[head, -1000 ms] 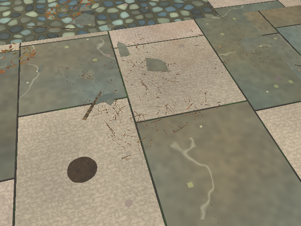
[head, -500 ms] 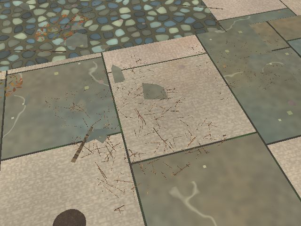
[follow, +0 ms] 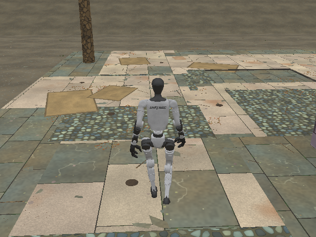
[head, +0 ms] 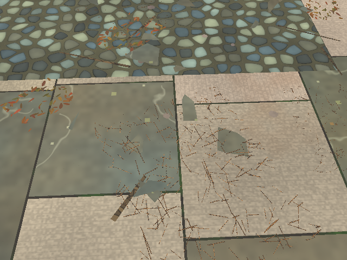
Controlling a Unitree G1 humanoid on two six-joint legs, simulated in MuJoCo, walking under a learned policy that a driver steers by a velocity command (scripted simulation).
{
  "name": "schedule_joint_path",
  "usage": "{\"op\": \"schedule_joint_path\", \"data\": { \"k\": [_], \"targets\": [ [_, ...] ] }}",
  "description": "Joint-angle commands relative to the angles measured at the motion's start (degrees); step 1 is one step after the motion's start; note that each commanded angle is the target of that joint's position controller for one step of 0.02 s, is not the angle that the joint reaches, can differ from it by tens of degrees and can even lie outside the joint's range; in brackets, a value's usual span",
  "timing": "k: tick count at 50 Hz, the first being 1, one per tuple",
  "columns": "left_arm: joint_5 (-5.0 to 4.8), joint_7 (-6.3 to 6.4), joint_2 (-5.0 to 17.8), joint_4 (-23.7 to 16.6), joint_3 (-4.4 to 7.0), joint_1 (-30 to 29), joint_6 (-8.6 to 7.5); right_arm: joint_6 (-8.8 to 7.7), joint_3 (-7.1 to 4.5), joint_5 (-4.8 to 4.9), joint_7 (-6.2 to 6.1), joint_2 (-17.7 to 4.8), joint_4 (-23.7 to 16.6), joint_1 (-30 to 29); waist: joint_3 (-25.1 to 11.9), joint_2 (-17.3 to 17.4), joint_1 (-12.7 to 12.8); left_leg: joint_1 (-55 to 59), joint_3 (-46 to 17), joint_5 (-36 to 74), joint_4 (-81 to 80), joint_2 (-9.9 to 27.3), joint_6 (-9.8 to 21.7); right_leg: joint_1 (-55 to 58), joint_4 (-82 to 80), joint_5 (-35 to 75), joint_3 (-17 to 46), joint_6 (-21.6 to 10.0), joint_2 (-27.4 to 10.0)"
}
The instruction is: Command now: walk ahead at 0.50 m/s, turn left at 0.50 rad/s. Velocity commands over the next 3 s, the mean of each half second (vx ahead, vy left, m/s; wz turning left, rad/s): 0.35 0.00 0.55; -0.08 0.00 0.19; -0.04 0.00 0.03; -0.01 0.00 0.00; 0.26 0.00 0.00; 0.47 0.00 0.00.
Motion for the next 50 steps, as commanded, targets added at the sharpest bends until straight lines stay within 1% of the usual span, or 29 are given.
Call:
{"op": "schedule_joint_path", "data": {
  "k": [1, 2, 3, 5, 7, 9, 11, 13, 17, 19, 21, 22, 23, 24, 25, 26, 27, 28, 29, 32, 36, 40, 43, 45, 46, 47, 48, 49, 50],
  "targets": [
    [-0.42, -0.69, 7.41, -8.34, 1.32, -4.93, -2.6, 0.6, -2.53, 0.94, -0.87, -8.7, 1.0, 10.9, -4.85, -2.07, -2.88, 25.06, -32.25, 8.6, -19.6, 21.77, 11.84, -29.67, 12.09, 4.85, 8.09, -0.24, -3.29],
    [0.48, -0.58, 7.04, -8.75, 1.43, -5.62, -1.82, 0.15, -1.99, 1.06, -1.14, -7.2, 0.89, 9.29, -2.88, -2.73, -0.88, 19.78, -28.05, 13.03, -20.19, 18.61, 9.65, -26.41, 7.59, 5.22, 8.46, 0.5, -4.66],
    [1.53, -0.67, 6.25, -8.54, 1.24, -4.22, -0.54, -0.3, -1.6, 1.3, -1.4, -6.4, 0.65, 8.35, -2.82, -1.79, 0.7, 16.27, -24.6, 16.17, -20.71, 16.21, 8.54, -22.88, 5.01, 5.36, 8.28, 1.34, -5.05],
    [2.29, -1.11, 5.52, -9.22, 1.19, -3.94, 1.45, -1.36, -1.64, 1.76, -1.36, -7.59, 0.82, 9.93, -3.28, -0.21, 1.55, 14.17, -22.06, 20.44, -21.13, 14.13, 8.19, -21.42, 1.03, 5.45, 7.26, 2.81, -4.94],
    [2.24, -1.4, 5.53, -10.98, 1.14, -7.44, 2.32, -1.66, -2.05, 1.77, -1.27, -9.54, 0.85, 11.93, -2.47, 1.1, 1.04, 13.07, -21.04, 20.48, -22.1, 12.76, 7.66, -23.23, -3.51, 8.8, 6.19, 4.11, -5.0],
    [2.05, -1.51, 6.1, -13.3, 1.14, -13.16, 2.63, -1.49, -2.1, 1.75, -1.16, -9.83, 0.75, 14.38, -1.2, 2.32, -0.75, 14.01, -21.45, 19.37, -22.77, 11.92, 6.27, -26.45, -8.95, 13.54, 5.67, 5.02, -5.04],
    [1.7, -1.42, 6.4, -14.96, 1.06, -17.04, 2.71, -1.13, -2.03, 1.72, -1.25, -9.91, 0.71, 16.59, -0.75, 2.95, -2.02, 16.05, -20.57, 31.35, -19.98, 11.14, 4.04, -27.53, -13.66, 16.89, 5.2, 5.36, -3.82],
    [1.29, -1.34, 6.14, -16.22, 0.67, -19.33, 2.64, -0.61, -2.11, 1.65, -1.52, -10.38, 0.57, 18.45, -2.31, 3.97, -3.05, 18.47, -19.28, 41.59, -16.01, 10.1, 1.78, -26.48, -17.09, 18.72, 4.76, 5.01, -1.9],
    [0.55, -0.93, 6.89, -18.68, 0.03, -24.01, 2.31, 0.73, -2.1, 0.98, -2.29, -10.56, -0.26, 20.75, -3.69, 5.92, -5.07, 23.39, -21.72, 44.98, -10.66, 9.79, 0.23, -25.12, -23.75, 18.98, 5.15, 3.66, 1.55],
    [0.39, -0.57, 8.2, -18.59, 0.07, -22.04, 1.77, 1.17, -2.28, 0.46, -2.76, -10.91, -1.45, 19.21, -4.15, 6.52, -3.88, 24.01, -23.85, 45.0, -6.81, 9.77, -0.75, -20.54, -29.0, 17.39, 6.64, 2.56, 2.8],
    [0.35, 0.16, 10.6, -16.5, 0.7, -14.03, 0.96, 0.8, -2.72, 0.6, -2.77, -12.35, -3.46, 14.55, -6.36, 7.01, 0.28, 21.02, -25.27, 45.67, -0.09, 8.06, -3.4, -8.4, -37.03, 18.57, 7.13, 0.58, 4.24],
    [0.8, 0.7, 11.8, -15.19, 1.06, -7.64, -0.05, 0.16, -2.64, 1.54, -2.29, -12.16, -4.53, 12.21, -8.89, 5.01, 4.05, 16.62, -24.56, 40.53, 8.35, 5.46, -4.99, 2.37, -42.87, 29.0, 8.64, -0.87, 1.14],
    [1.72, 1.41, 16.01, -15.1, 1.74, -1.18, -0.5, -0.38, -1.49, 2.87, -2.22, -8.03, -7.24, 13.7, -17.66, -3.89, 4.8, 8.22, -19.48, 12.37, 24.24, 1.78, -6.71, 17.28, -38.21, 53.68, 19.98, -4.39, -14.72],
    [1.01, 0.87, 18.18, -16.38, 2.2, -3.38, 0.72, 0.4, -1.59, 4.34, -2.99, -6.52, -7.09, 24.5, -25.78, -14.35, -0.57, -1.62, -13.34, -30.68, 37.59, -6.82, -7.47, 25.17, -36.35, 78.58, 36.38, -14.86, -29.19],
    [-0.39, 0.53, 13.87, -17.13, 1.75, -5.53, 1.7, 1.7, -2.05, 1.43, -3.47, -10.4, -4.02, 25.63, -24.15, -6.48, -1.63, -2.64, -13.91, -26.22, 43.09, -2.26, -7.6, 18.53, -37.1, 73.31, 37.1, -16.46, -27.11],
    [-0.77, 0.65, 9.08, -17.92, 0.38, -8.88, 1.97, 2.48, -2.27, 0.33, -3.05, -10.92, -4.02, 20.65, -16.93, -2.26, -1.23, -3.51, -13.63, -22.62, 43.14, -1.16, -8.57, 11.4, -39.3, 66.21, 29.39, -15.39, -22.73],
    [-0.54, 0.84, 7.0, -17.97, -0.45, -11.64, 2.33, 3.1, -2.09, -0.05, -2.62, -10.01, -4.71, 17.26, -11.7, -1.24, -1.76, -4.15, -13.2, -20.43, 40.76, 0.17, -9.47, 6.1, -41.75, 60.31, 23.29, -13.17, -18.35],
    [-0.29, 1.16, 7.25, -17.75, -0.62, -12.24, 2.47, 3.88, -1.94, -0.05, -2.04, -9.33, -5.33, 15.44, -9.15, -4.06, -1.88, -4.05, -13.4, -18.44, 38.93, 0.94, -10.25, 3.06, -43.26, 58.11, 19.34, -11.93, -15.56],
    [0.02, 1.24, 8.38, -17.17, -0.42, -12.04, 2.72, 4.77, -1.74, 0.02, -1.49, -8.73, -5.26, 16.14, -8.5, -6.1, -2.38, -1.94, -12.75, -16.82, 38.87, 0.13, -10.92, 0.05, -43.97, 58.63, 16.23, -11.59, -13.55],
    [0.48, 0.97, 10.27, -16.61, 0.06, -11.56, 3.08, 6.19, -1.54, 0.66, -1.14, -8.55, -6.07, 15.49, -10.64, -6.17, -3.15, -0.31, -12.59, -15.18, 38.15, -1.79, -11.48, -1.69, -44.11, 58.31, 13.29, -12.24, -12.97],
    [0.72, 0.89, 11.15, -16.76, 0.42, -12.69, 4.66, 7.82, -0.81, 0.53, -1.18, -8.34, -7.5, 11.46, -9.85, -7.85, -2.87, 0.47, -10.88, -14.66, 31.68, -0.56, -11.59, -4.56, -46.23, 41.67, 13.08, -12.27, -12.84],
    [0.97, 0.47, 12.34, -15.77, 1.17, -11.17, 6.24, 8.13, 0.43, 0.86, -1.02, -7.31, -7.92, 8.89, -8.72, -10.22, -0.94, 4.5, -8.02, -15.57, 17.63, 1.94, -10.22, -4.31, -48.11, 24.6, 15.21, -11.08, -12.43],
    [0.8, 0.07, 13.64, -14.41, 1.97, -9.08, 7.81, 7.58, 0.66, 1.43, -0.93, -7.58, -7.03, 10.41, -7.94, -11.22, -0.01, 8.5, -5.76, -14.48, 6.34, 2.65, -7.94, -3.48, -48.23, 19.64, 17.68, -10.03, -13.15],
    [0.01, -0.1, 14.15, -13.43, 2.45, -7.58, 8.57, 6.72, 0.71, 1.01, -1.07, -7.72, -5.8, 13.26, -6.66, -8.22, -0.85, 15.38, -5.82, -6.75, -8.02, 2.77, -5.32, -8.43, -46.89, 12.47, 16.63, -5.66, -11.58],
    [-0.17, -0.46, 12.49, -13.0, 2.33, -4.86, 8.48, 6.18, 0.39, 0.16, -1.33, -10.3, -6.71, 11.28, -4.7, 1.1, 0.55, 15.35, -16.31, -10.33, -17.73, 9.09, -3.55, -12.67, -40.55, 3.28, 12.8, -1.82, -7.37],
    [-0.33, -0.12, 8.93, -15.85, 1.59, -7.33, 8.11, 6.09, -1.19, -0.07, -1.57, -17.15, -9.02, 8.04, -2.21, 19.12, -0.16, 9.18, -35.25, -11.54, -24.64, 25.63, 2.44, -21.23, -27.85, -7.55, 2.1, 1.47, 4.0],
    [1.05, 0.54, 12.23, -15.59, 2.71, -12.86, 8.97, 5.74, -1.07, -1.36, -1.81, -16.02, -9.12, 7.49, 0.84, 13.12, -3.68, -4.21, -34.39, -8.72, -25.16, 27.14, 6.0, -15.4, -12.07, -9.73, 9.6, 1.3, 4.59],
    [-0.09, 0.07, 10.64, -14.74, 2.8, -11.44, 9.46, 5.18, 0.16, -1.32, -2.35, -12.52, -9.14, 2.25, 1.55, 8.17, 0.8, -6.93, -27.53, -7.29, -24.19, 21.85, 3.91, -11.81, -5.53, -5.25, 13.7, 0.09, 6.42],
    [-0.62, -0.35, 10.1, -12.71, 2.85, -7.49, 9.45, 4.75, 0.75, -0.81, -2.72, -10.42, -9.56, -2.8, 1.75, 7.14, 4.21, -6.54, -21.57, -5.16, -22.94, 17.2, 0.68, -10.75, -2.79, -0.57, 14.18, -0.23, 7.14]
  ]
}}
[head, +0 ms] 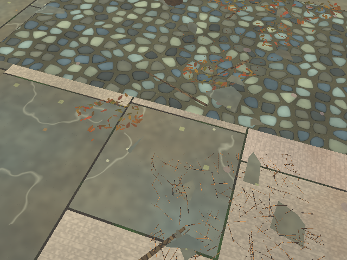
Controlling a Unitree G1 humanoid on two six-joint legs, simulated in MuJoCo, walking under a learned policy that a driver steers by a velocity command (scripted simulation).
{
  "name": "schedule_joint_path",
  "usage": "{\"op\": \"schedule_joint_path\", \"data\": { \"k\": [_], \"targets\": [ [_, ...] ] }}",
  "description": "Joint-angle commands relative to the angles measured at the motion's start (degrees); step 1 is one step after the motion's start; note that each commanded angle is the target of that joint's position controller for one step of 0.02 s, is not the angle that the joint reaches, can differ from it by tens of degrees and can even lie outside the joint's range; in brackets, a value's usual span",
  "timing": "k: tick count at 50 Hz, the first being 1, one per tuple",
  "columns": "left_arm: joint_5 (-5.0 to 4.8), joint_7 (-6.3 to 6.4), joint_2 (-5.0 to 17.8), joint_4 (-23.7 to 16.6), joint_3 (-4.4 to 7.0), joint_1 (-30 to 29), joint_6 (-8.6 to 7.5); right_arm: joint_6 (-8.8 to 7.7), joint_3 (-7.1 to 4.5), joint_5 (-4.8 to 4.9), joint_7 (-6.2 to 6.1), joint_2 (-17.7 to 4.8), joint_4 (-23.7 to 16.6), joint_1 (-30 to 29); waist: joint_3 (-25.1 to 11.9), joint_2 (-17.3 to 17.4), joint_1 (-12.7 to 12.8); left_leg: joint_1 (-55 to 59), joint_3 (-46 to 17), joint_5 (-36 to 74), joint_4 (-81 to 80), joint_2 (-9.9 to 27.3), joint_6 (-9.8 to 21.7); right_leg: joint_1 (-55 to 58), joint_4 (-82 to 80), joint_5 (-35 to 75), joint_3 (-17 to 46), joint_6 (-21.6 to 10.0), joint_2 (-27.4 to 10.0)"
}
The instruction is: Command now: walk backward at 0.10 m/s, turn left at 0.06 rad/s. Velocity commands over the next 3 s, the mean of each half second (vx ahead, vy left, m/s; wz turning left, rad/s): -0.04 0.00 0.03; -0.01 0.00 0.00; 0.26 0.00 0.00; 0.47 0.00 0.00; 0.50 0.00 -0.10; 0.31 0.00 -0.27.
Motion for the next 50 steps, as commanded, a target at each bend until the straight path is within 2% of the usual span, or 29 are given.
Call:
{"op": "schedule_joint_path", "data": {
  "k": [1, 3, 5, 7, 10, 11, 12, 13, 14, 15, 16, 17, 18, 20, 23, 26, 34, 50],
  "targets": [
    [-0.35, -0.15, 5.33, -0.8, 2.12, 4.46, -0.25, -2.24, -1.64, 0.21, -1.38, -8.17, -5.58, -12.08, 1.15, 10.37, 5.26, -12.1, -10.92, 2.95, -19.01, 11.07, 5.87, 6.54, 17.82, -0.44, 4.8, -0.73, 3.1],
    [0.54, 0.15, 5.47, 1.08, 2.22, 6.06, -0.74, -2.83, -0.97, 1.18, -1.7, -5.77, -5.21, -9.72, -1.47, 9.33, 3.48, -3.65, -9.17, 11.14, -16.4, 10.59, 7.16, 5.02, 19.21, -0.99, 3.78, 0.94, 3.16],
    [0.36, 0.49, 3.89, 0.6, 1.49, 3.73, -0.8, -3.36, -0.58, 1.74, -2.0, -5.05, -3.16, -5.52, -2.07, 9.12, 1.19, 4.3, -10.59, 12.53, -15.32, 12.18, 8.73, 3.19, 11.27, -2.41, 2.86, 2.62, 0.77],
    [0.04, 0.8, 2.47, 0.33, 0.59, 2.02, -0.63, -3.31, -0.61, 1.47, -2.21, -5.68, -1.03, -1.81, -2.87, 10.66, -1.17, 8.6, -12.77, 9.98, -14.72, 12.94, 9.01, 5.77, 0.94, -5.71, 0.41, 3.3, -1.24],
    [-1.07, 1.43, 2.74, 1.31, 0.24, 2.78, -0.81, -2.54, -1.27, 0.75, -1.89, -7.93, 0.96, 0.21, -2.25, 12.5, -2.48, 8.82, -15.1, 10.43, -13.69, 13.02, 8.81, 11.85, -13.32, -8.6, -1.98, 1.97, -0.41],
    [-1.29, 1.66, 2.5, 2.52, 0.13, 4.99, -1.07, -2.32, -1.47, 0.94, -1.81, -8.41, 1.49, 0.11, -2.13, 11.55, -1.44, 8.1, -14.86, 12.67, -12.73, 12.51, 8.08, 14.94, -20.18, -4.02, -2.74, 1.26, -0.12],
    [-1.27, 1.82, 2.08, 4.18, -0.08, 8.16, -1.49, -2.19, -1.77, 1.33, -1.78, -9.0, 2.08, 0.23, -2.06, 9.93, 0.19, 5.94, -13.86, 14.23, -11.8, 11.67, 6.33, 19.99, -29.6, 5.27, -3.14, 0.36, -0.35],
    [-0.92, 2.03, 2.92, 5.27, -0.05, 9.31, -2.09, -2.42, -1.81, 1.42, -1.67, -8.53, 2.57, 1.48, -2.53, 8.35, -0.32, 2.51, -13.39, 13.39, -11.5, 10.82, 3.86, 24.99, -33.23, 10.82, 0.02, -0.64, -2.65],
    [0.1, 2.1, 4.57, 5.28, -0.09, 9.61, -2.83, -2.97, -1.43, 1.75, -1.23, -6.73, 2.61, 2.2, -4.58, 3.86, -1.18, -1.48, -11.11, 10.85, -9.23, 8.84, 1.51, 29.62, -32.29, 10.73, 6.06, -1.78, -8.55],
    [0.04, 1.43, 5.1, 5.29, -0.43, 5.6, -3.22, -3.36, -1.06, 2.67, -0.94, -4.57, 2.36, -0.32, -1.01, -3.62, -2.69, -0.17, -5.65, 7.83, -11.31, 3.27, 0.03, 20.52, -30.24, 13.26, 9.73, -4.26, -12.46],
    [0.46, 0.71, 1.55, 4.88, -1.6, 2.78, -4.07, -3.42, -0.9, 2.16, -0.95, -4.82, 3.18, -3.3, 0.22, -2.66, -1.65, 4.06, -5.4, 9.52, -11.24, 3.49, -0.34, 15.99, -31.61, 11.51, 9.58, -4.11, -12.7],
    [0.59, 0.55, 1.35, 5.19, -1.89, 2.33, -4.77, -3.46, -0.95, 1.84, -0.83, -4.78, 4.13, -3.75, 0.13, -3.29, -1.45, 6.82, -5.7, 11.14, -10.98, 3.81, -0.13, 14.25, -32.36, 8.32, 8.63, -2.84, -11.46],
    [0.46, 0.7, 2.75, 5.79, -1.65, 2.63, -5.05, -3.6, -1.05, 1.67, -0.65, -5.34, 4.97, -3.49, -0.04, -3.58, -1.33, 8.41, -5.8, 12.08, -10.81, 4.32, 0.08, 13.41, -33.06, 5.13, 7.7, -2.03, -10.09],
    [-0.07, 1.09, 3.15, 7.18, -1.74, 3.84, -5.35, -3.72, -1.13, 1.4, -0.38, -5.65, 6.6, -2.44, 0.83, -3.86, -1.41, 8.17, -6.1, 12.03, -10.8, 4.99, 0.18, 12.85, -33.63, 2.25, 7.11, -1.66, -9.04],
    [-0.07, 1.15, 1.89, 8.42, -2.12, 4.71, -5.09, -3.73, -0.73, 1.62, -0.43, -4.52, 9.53, -0.95, 2.53, -1.38, -1.23, 6.12, -5.96, 9.58, -11.51, 4.69, -0.57, 12.38, -33.94, -1.59, 7.14, -2.21, -8.83],
    [-0.07, 1.16, 1.67, 9.45, -2.19, 5.36, -4.91, -3.72, -0.36, 1.51, -0.52, -3.75, 11.79, 0.1, 3.44, 0.36, -1.02, 4.95, -6.1, 8.29, -11.99, 4.58, -1.03, 11.89, -33.69, -3.02, 7.06, -2.6, -8.57],
    [-0.09, 1.12, 0.03, 12.01, -2.63, 7.49, -4.98, -4.01, 0.28, 1.53, -0.93, -3.03, 15.83, 2.72, 2.66, 2.77, -0.6, 3.28, -7.2, 6.27, -12.95, 5.25, -0.82, 13.69, -30.92, 0.48, 5.46, -2.93, -7.31],
    [-0.04, 1.75, -2.81, 15.72, -3.7, 11.66, -5.57, -3.98, 0.63, 1.66, -1.48, -0.69, 19.18, 4.47, 1.9, 1.88, -0.97, 4.83, -6.7, 10.72, -11.0, 5.7, 0.17, 14.86, -28.55, 7.66, 4.24, -2.39, -7.0]
  ]
}}
Over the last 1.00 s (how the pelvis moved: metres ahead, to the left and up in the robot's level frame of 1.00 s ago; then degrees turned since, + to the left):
0.19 -0.02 0.02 21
